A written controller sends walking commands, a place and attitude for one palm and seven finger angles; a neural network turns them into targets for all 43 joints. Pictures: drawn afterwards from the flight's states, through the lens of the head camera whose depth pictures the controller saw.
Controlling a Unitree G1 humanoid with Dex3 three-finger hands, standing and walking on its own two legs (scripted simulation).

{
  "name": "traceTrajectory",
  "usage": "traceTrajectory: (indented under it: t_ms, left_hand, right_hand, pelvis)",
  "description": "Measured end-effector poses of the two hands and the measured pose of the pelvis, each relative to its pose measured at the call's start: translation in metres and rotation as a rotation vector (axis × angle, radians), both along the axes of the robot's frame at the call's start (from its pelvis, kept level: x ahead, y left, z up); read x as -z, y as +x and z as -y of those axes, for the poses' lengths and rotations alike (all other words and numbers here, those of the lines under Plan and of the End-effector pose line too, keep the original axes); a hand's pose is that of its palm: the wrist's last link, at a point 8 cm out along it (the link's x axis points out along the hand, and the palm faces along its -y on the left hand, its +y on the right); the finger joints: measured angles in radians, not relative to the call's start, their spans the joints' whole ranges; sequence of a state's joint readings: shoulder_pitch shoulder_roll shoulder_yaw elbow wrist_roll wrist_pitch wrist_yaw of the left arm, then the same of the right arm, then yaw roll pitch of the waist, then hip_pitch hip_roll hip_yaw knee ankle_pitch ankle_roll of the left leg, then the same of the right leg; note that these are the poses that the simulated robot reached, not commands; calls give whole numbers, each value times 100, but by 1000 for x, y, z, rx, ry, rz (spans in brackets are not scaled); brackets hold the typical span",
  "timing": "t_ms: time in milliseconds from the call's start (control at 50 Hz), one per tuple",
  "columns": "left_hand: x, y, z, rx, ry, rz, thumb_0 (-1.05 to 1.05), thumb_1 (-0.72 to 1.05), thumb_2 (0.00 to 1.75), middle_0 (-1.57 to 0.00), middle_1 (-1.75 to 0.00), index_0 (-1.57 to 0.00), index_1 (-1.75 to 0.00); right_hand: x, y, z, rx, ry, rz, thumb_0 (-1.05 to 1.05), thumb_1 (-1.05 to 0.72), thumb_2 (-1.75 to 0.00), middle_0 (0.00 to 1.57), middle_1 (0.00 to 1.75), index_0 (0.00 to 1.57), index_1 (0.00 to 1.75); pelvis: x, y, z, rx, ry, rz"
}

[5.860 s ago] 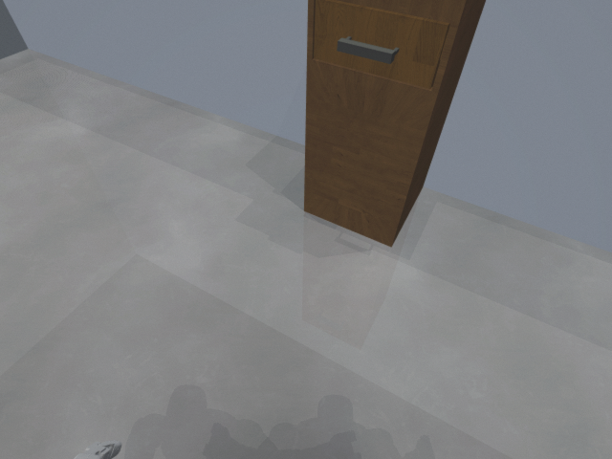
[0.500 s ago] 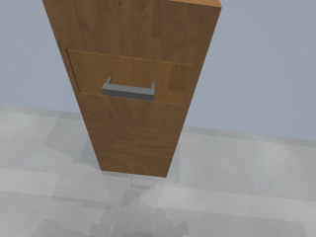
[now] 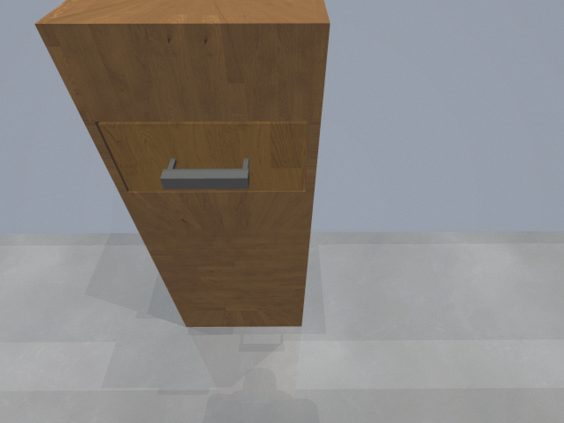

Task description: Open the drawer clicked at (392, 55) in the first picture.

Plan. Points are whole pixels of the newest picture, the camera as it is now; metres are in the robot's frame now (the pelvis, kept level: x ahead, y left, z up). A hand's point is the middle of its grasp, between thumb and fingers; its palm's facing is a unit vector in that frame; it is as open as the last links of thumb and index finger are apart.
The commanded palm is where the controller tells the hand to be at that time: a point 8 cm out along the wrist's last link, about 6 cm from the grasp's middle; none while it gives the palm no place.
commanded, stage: come to a stop and stand still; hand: left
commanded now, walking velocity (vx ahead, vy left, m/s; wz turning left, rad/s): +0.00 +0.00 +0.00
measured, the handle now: (207, 171) +0.56 +0.17 +0.03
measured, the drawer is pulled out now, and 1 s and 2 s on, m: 0.00 0.00 0.00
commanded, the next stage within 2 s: look again from close up in 1.02 s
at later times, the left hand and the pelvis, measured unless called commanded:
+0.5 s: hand out of the picture -0.02 +0.12 -0.18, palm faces +0.06 -0.99 -0.16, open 7.4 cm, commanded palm none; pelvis +0.01 -0.03 +0.00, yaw +0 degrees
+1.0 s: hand out of the picture +0.01 +0.12 -0.18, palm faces +0.05 -0.98 -0.19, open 7.4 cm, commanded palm none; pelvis +0.03 -0.04 +0.00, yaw +0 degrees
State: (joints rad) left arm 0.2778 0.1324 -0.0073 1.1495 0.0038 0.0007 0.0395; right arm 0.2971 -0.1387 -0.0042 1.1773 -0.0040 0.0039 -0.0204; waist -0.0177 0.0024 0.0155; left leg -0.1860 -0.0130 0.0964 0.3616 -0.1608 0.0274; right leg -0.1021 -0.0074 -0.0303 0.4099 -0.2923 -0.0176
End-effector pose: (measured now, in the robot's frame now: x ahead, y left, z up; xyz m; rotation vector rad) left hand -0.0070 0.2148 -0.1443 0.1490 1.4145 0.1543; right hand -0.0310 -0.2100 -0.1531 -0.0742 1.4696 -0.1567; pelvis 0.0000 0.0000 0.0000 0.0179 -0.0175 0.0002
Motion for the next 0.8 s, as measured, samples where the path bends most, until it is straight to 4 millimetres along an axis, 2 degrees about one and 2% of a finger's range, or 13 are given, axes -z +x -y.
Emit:
traceTrajectory:
  t_ms: [120, 220, 320, 480, 800]
  left_hand:
    - [1, -8, 13, -10, -13, -11, 1, 92, 90, -20, -30, -20, -30]
    - [1, -15, 24, -20, -24, -27, 1, 91, 90, -20, -30, -20, -30]
    - [2, -19, 35, -30, -35, -40, 1, 91, 90, -20, -30, -20, -30]
    - [2, -19, 47, -44, -41, -46, 1, 91, 90, -20, -30, -20, -30]
    - [2, -2, 51, -49, -19, -43, 0, 91, 90, -20, -30, -20, -30]
  right_hand:
    - [-1, -21, 2, 10, 9, -54, 1, -91, -90, 19, 30, 19, 30]
    - [-1, -23, 5, 12, 14, -64, 1, -91, -90, 19, 30, 19, 30]
    - [0, -13, 8, 6, 16, -44, 1, -91, -90, 19, 30, 19, 30]
    - [2, 15, 16, -16, 12, 3, 1, -91, -90, 19, 30, 19, 30]
    - [2, 46, 41, -35, -21, 24, 1, -92, -90, 19, 30, 19, 30]
  pelvis:
    - [0, -2, 9, -2, -2, -3]
    - [0, 0, 14, -2, -2, -4]
    - [0, 2, 19, -3, -2, -5]
    - [1, 9, 27, -5, -1, -9]
    - [2, 26, 39, -6, 3, -13]
